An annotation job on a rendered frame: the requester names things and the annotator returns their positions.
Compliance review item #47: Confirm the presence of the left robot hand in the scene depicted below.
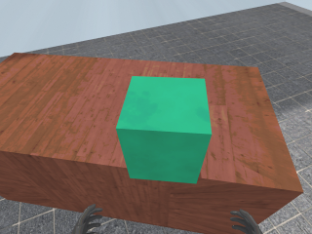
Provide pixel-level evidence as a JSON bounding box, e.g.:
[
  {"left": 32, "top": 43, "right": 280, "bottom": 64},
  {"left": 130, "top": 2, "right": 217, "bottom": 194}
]
[{"left": 71, "top": 204, "right": 103, "bottom": 234}]

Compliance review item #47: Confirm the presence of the right robot hand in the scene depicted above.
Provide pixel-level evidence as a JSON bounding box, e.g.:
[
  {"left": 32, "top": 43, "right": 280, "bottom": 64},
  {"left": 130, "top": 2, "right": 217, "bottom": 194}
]
[{"left": 230, "top": 209, "right": 263, "bottom": 234}]

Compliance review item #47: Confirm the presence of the pedestal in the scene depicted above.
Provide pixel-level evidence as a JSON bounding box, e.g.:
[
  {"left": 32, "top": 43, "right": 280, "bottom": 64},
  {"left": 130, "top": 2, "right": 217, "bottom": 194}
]
[{"left": 0, "top": 53, "right": 304, "bottom": 234}]

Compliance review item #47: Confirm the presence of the carton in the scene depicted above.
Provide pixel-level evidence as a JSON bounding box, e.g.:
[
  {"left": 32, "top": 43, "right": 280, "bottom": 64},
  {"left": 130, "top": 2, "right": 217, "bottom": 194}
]
[{"left": 116, "top": 76, "right": 212, "bottom": 184}]

